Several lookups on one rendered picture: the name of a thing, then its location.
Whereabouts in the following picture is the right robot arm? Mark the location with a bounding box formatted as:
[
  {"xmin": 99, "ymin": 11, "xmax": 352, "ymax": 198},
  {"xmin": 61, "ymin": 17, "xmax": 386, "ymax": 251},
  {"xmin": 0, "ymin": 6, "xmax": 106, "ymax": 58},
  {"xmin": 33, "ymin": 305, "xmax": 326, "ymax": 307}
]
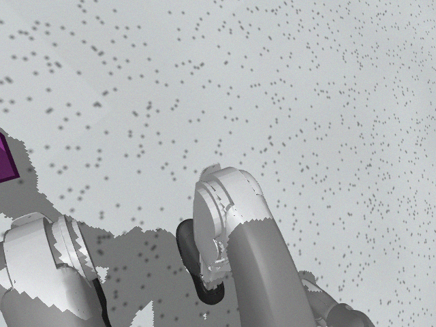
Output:
[{"xmin": 326, "ymin": 303, "xmax": 375, "ymax": 327}]

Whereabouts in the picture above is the small box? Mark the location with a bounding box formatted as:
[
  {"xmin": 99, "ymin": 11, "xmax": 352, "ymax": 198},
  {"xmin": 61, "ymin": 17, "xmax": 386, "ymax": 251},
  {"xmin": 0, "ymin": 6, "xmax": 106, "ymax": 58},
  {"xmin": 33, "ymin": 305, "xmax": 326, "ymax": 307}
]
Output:
[{"xmin": 0, "ymin": 132, "xmax": 20, "ymax": 183}]

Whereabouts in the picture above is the right robot foot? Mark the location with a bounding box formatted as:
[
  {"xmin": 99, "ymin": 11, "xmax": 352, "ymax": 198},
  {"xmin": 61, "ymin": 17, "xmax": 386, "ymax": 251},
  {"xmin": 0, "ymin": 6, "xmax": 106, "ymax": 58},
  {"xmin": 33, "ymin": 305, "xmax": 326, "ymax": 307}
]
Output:
[{"xmin": 176, "ymin": 219, "xmax": 225, "ymax": 305}]

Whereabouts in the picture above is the right robot hand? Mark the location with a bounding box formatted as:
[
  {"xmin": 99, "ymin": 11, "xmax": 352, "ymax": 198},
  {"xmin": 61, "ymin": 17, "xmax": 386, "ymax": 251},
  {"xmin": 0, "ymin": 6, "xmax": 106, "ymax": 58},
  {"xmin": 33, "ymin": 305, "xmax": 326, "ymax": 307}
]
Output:
[{"xmin": 301, "ymin": 279, "xmax": 338, "ymax": 327}]

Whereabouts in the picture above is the left robot foot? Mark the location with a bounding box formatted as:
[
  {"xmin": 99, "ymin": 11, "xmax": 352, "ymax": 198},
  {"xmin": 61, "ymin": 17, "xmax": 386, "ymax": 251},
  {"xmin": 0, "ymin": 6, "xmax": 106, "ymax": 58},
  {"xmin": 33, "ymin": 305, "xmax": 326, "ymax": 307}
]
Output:
[{"xmin": 92, "ymin": 278, "xmax": 112, "ymax": 327}]

